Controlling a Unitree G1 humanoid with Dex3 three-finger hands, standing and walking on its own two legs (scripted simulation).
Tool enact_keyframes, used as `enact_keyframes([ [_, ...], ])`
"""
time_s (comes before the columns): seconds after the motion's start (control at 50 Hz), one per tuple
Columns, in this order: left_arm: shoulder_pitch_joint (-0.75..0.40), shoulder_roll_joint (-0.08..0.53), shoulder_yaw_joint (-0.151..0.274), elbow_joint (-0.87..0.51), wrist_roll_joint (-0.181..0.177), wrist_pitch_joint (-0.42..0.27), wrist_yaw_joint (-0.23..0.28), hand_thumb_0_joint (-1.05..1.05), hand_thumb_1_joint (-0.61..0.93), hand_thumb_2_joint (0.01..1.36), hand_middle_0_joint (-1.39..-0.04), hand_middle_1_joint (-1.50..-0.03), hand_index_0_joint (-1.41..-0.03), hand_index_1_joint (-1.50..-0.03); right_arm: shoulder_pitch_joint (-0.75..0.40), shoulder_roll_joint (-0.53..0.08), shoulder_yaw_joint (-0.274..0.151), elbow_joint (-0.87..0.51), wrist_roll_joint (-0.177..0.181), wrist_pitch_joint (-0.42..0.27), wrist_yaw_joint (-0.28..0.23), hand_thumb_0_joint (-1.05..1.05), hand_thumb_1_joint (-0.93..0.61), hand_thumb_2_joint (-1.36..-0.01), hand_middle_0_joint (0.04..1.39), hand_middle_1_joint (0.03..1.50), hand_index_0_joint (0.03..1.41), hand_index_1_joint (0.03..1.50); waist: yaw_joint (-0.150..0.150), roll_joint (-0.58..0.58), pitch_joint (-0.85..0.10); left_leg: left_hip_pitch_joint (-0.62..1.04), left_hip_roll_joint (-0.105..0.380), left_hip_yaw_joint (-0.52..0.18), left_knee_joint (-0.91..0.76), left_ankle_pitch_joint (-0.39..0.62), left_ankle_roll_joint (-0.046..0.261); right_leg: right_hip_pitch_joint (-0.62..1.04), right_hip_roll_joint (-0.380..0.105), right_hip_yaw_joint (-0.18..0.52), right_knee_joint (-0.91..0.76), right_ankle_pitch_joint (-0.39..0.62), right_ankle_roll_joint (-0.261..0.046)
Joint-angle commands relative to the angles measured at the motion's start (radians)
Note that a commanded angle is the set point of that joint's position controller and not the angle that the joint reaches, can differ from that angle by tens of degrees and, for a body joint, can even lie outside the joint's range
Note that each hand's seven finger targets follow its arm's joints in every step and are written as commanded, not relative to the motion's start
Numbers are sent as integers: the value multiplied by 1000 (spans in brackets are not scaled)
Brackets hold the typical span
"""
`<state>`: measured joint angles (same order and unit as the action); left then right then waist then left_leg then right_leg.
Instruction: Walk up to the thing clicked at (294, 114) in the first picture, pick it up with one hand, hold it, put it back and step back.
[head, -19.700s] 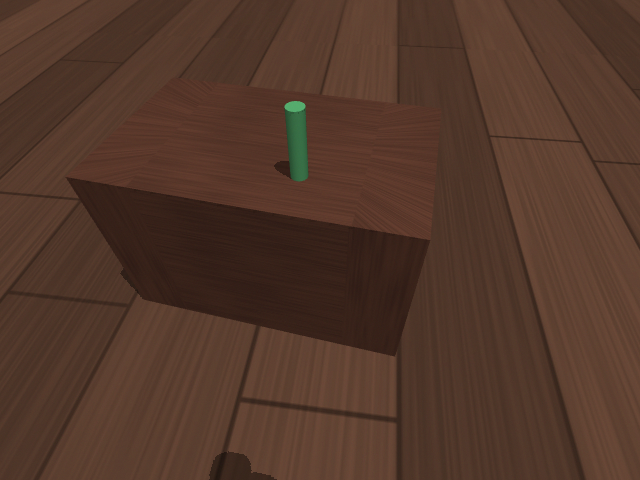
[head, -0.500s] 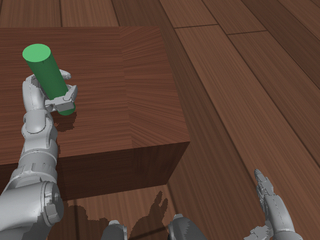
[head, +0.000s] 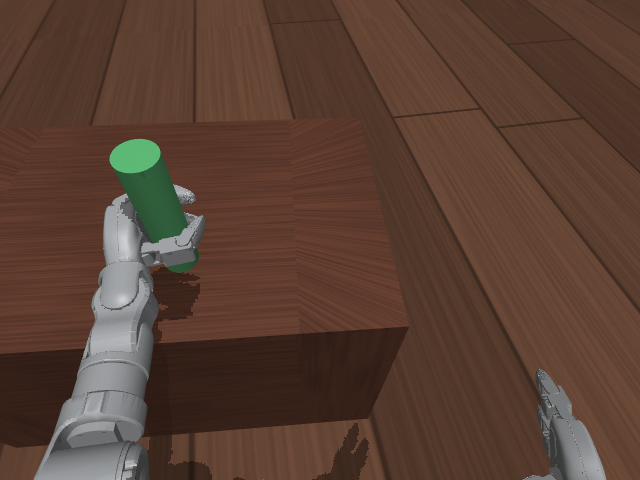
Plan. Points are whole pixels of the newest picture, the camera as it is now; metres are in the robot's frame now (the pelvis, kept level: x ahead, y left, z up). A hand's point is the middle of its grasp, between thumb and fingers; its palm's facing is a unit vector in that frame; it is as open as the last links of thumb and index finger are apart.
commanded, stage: lift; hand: left
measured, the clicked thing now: (162, 215) +0.42 +0.19 +0.11
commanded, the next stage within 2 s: hold in 0.52 s
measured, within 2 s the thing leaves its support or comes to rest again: neither
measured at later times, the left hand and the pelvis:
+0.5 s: hand (165, 247) +0.36 +0.17 +0.13, palm faces +0.20 -0.98 -0.02, open 6.1 cm; pelvis -0.01 +0.00 +0.02, yaw +0 degrees
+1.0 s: hand (153, 260) +0.33 +0.17 +0.16, palm faces +0.21 -0.98 -0.02, open 6.1 cm; pelvis -0.01 -0.01 +0.03, yaw +1 degrees
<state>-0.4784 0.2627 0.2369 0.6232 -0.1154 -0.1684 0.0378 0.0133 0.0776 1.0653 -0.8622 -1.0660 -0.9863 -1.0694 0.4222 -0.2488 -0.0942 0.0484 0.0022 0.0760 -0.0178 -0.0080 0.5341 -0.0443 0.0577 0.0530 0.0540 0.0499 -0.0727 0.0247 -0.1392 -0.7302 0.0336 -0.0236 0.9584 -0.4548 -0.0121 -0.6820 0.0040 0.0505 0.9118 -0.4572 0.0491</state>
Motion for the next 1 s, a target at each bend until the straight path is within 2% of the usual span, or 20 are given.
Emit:
enact_keyframes([
  [0.0, -410, 187, 44, -358, -34, -56, 9, 0, 458, 1223, -1249, -1343, -1278, -1330, -1, -143, -97, -130, 4, -57, -23, 0, 558, -45, 50, 50, 50, 50, 6, 7, -335, 286, -15, 30, -151, 368, 11, 175, 20, -68, -123, 394, -41],
  [0.04, -397, 174, 29, -399, -28, -39, 10, 0, 446, 1229, -1269, -1358, -1298, -1347, -11, -140, -102, -138, 7, -62, -27, 0, 557, -45, 50, 50, 50, 50, 5, 13, -338, 311, -18, 36, -162, 360, 10, 184, 18, -65, -135, 387, -40],
  [0.08, -386, 153, 9, -457, -28, -24, 16, 0, 497, 1235, -1272, -1361, -1302, -1347, 0, -97, -66, -111, 12, -62, -27, 0, 557, -45, 50, 50, 50, 50, 14, 27, -314, 311, -23, 42, -172, 351, 11, 194, 16, -62, -146, 384, -38],
  [0.14, -336, 123, -4, -507, -41, 4, 17, 0, 504, 1226, -1263, -1349, -1291, -1336, -25, -116, -82, -78, 14, -73, -37, 0, 556, -45, 50, 50, 50, 50, 18, 14, -310, 326, -24, 43, -187, 344, 12, 219, 13, -62, -158, 381, -38],
  [0.24, -288, 133, 8, -585, -38, 42, 34, 0, 432, 1212, -1254, -1347, -1281, -1337, -34, -106, -72, -15, 17, -84, -51, 0, 548, -47, 50, 50, 50, 50, 35, 14, -295, 342, -26, 47, -206, 339, 12, 246, 8, -58, -182, 379, -35],
  [0.28, -282, 137, 14, -609, -44, 56, 39, 0, 445, 1210, -1251, -1343, -1276, -1334, -83, -144, -101, -17, 18, -92, -61, 0, 546, -47, 50, 50, 50, 50, 38, -7, -267, 348, -24, 45, -227, 308, 11, 243, 9, -60, -197, 341, -36],
  [0.36, -270, 126, 2, -679, -38, 72, 47, 0, 454, 1234, -1279, -1376, -1306, -1366, -75, -96, -60, -4, 19, -102, -67, 0, 540, -48, 50, 50, 50, 50, 40, -4, -286, 377, -23, 44, -236, 336, 11, 281, 7, -61, -203, 364, -35],
  [0.4, -213, 90, -20, -649, -45, 92, 43, 0, 452, 1239, -1282, -1385, -1311, -1373, -84, -112, -72, 25, 19, -104, -72, 0, 542, -47, 50, 50, 50, 50, 38, -20, -244, 371, -21, 43, -247, 329, 12, 270, 8, -64, -215, 356, -36],
  [0.42, -214, 105, 0, -641, -48, 104, 42, 0, 464, 1245, -1279, -1380, -1305, -1371, -95, -128, -85, 40, 19, -110, -74, 0, 544, -47, 50, 50, 50, 50, 39, -18, -232, 373, -22, 44, -255, 313, 12, 267, 7, -63, -222, 341, -35],
  [0.48, -226, 104, -14, -697, -38, 121, 39, 0, 476, 1234, -1278, -1372, -1305, -1361, -114, -91, -50, 43, 22, -121, -69, 0, 546, -47, 50, 50, 50, 50, 51, 15, -220, 388, -20, 40, -286, 257, 6, 265, 10, -71, -239, 276, -41],
  [0.5, -202, 98, -13, -669, -41, 131, 36, 0, 495, 1234, -1279, -1376, -1308, -1362, -116, -110, -72, 49, 22, -124, -72, 0, 548, -46, 50, 50, 50, 50, 43, -2, -206, 385, -20, 42, -288, 255, 8, 264, 10, -71, -247, 275, -38],
  [0.56, -211, 101, -5, -729, -53, 140, 29, 0, 514, 1252, -1290, -1390, -1319, -1377, -96, -84, -44, 102, 22, -139, -69, 0, 549, -45, 50, 50, 50, 50, 50, 10, -192, 382, -23, 45, -289, 254, 11, 276, 6, -69, -254, 278, -36],
  [0.6, -178, 91, -15, -710, -51, 158, 28, 0, 476, 1240, -1300, -1390, -1326, -1380, -132, -106, -60, 69, 24, -149, -74, 0, 540, -48, 50, 50, 50, 50, 40, -10, -198, 405, -23, 47, -292, 271, 14, 284, 5, -68, -261, 295, -33],
  [0.64, -202, 102, -5, -772, -50, 163, 33, 0, 432, 1179, -1291, -1357, -1313, -1348, -145, -73, -27, 87, 24, -159, -71, 0, 528, -50, 50, 50, 50, 50, 55, 1, -183, 395, -25, 47, -301, 237, 13, 284, 5, -69, -271, 258, -36],
  [0.68, -179, 109, 18, -779, -60, 164, 34, 0, 407, 1171, -1269, -1342, -1290, -1335, -152, -83, -39, 99, 23, -168, -75, 0, 529, -51, 50, 50, 50, 50, 62, -18, -181, 392, -29, 47, -306, 216, 15, 295, 2, -68, -282, 236, -32],
  [0.72, -154, 70, -4, -755, -67, 172, 32, 0, 441, 1173, -1257, -1338, -1280, -1330, -140, -80, -36, 124, 20, -177, -75, 0, 527, -52, 50, 50, 50, 50, 52, -34, -155, 385, -25, 45, -312, 201, 15, 284, 5, -69, -285, 223, -33],
  [0.76, -137, 80, -2, -767, -62, 185, 37, 0, 445, 1185, -1269, -1348, -1288, -1343, -153, -111, -60, 114, 23, -183, -78, 0, 518, -54, 50, 50, 50, 50, 47, -15, -186, 412, -26, 44, -315, 224, 13, 296, 4, -68, -281, 248, -35],
  [0.82, -142, 78, -11, -840, -54, 189, 35, 0, 445, 1187, -1278, -1354, -1300, -1347, -148, -55, -11, 132, 22, -188, -75, 0, 526, -52, 50, 50, 50, 51, 64, 0, -182, 422, -22, 37, -322, 245, 8, 307, 8, -77, -282, 254, -37],
  [0.88, -99, 78, -5, -807, -58, 206, 32, 0, 439, 1190, -1273, -1359, -1296, -1351, -168, -107, -55, 132, 22, -197, -83, 0, 521, -54, 50, 51, 50, 51, 49, -33, -182, 433, -26, 42, -319, 253, 14, 316, 2, -70, -296, 268, -31],
  [0.98, -91, 65, -6, -830, -61, 230, 30, 0, 459, 1206, -1292, -1377, -1316, -1369, -167, -76, -32, 178, 23, -213, -82, 0, 522, -54, 50, 51, 50, 51, 54, -13, -159, 441, -27, 44, -322, 284, 13, 325, 1, -73, -297, 297, -30],
])
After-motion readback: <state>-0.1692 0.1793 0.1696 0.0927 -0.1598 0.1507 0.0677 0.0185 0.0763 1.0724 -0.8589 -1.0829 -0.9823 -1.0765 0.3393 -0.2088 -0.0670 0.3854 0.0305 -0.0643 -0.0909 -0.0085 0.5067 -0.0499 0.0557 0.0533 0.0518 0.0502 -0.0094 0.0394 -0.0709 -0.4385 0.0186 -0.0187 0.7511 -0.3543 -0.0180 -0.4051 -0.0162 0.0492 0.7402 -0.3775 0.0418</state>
